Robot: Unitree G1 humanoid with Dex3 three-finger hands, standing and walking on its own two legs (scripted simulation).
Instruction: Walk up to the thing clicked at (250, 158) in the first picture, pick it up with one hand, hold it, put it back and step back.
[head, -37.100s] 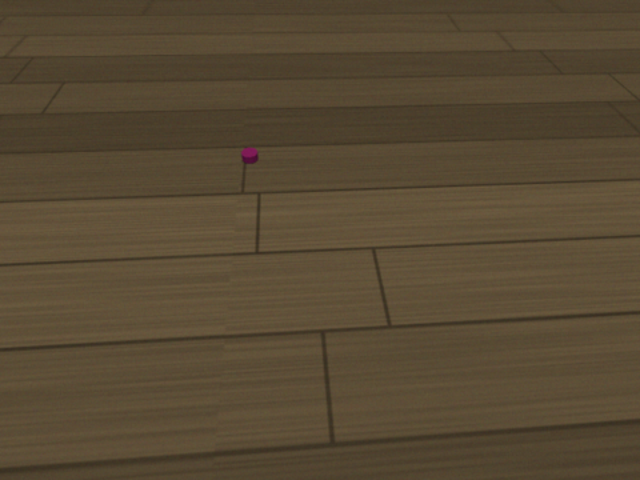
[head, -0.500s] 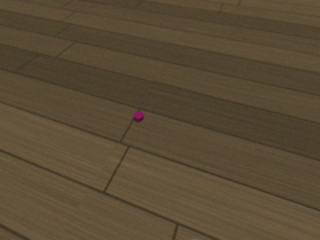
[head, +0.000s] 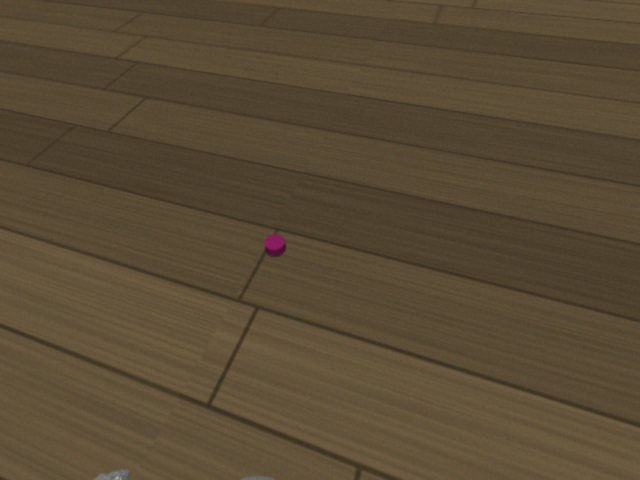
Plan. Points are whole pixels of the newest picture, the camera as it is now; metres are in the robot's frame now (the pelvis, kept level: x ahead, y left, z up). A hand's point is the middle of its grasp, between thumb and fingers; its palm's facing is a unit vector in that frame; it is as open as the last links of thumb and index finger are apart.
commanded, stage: step back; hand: left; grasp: from above
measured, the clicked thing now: (275, 245) +1.03 +0.21 -0.75
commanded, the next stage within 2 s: stand in 0.26 s
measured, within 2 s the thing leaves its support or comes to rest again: neither
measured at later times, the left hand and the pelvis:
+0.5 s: hand out of the picture +0.11 +0.27 -0.14, palm faces -0.03 -0.94 -0.33, open 7.4 cm; pelvis +0.02 +0.02 +0.01, yaw -1 degrees
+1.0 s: hand out of the picture +0.09 +0.26 -0.14, palm faces -0.04 -0.94 -0.34, open 7.4 cm; pelvis +0.01 +0.01 +0.02, yaw -1 degrees
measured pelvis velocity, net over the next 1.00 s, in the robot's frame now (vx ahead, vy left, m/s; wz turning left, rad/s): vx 0.01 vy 0.01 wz -0.01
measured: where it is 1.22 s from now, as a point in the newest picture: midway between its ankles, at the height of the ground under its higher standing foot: outside the picture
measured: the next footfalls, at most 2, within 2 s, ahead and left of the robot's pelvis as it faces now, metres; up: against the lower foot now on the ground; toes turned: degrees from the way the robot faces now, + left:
left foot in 0.06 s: +0.07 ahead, +0.15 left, +0.00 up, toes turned +0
